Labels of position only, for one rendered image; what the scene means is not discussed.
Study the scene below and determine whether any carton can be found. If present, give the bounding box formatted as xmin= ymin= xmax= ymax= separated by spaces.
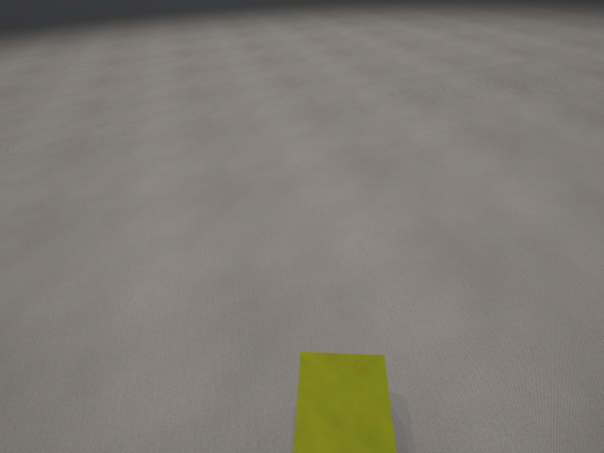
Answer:
xmin=294 ymin=352 xmax=396 ymax=453

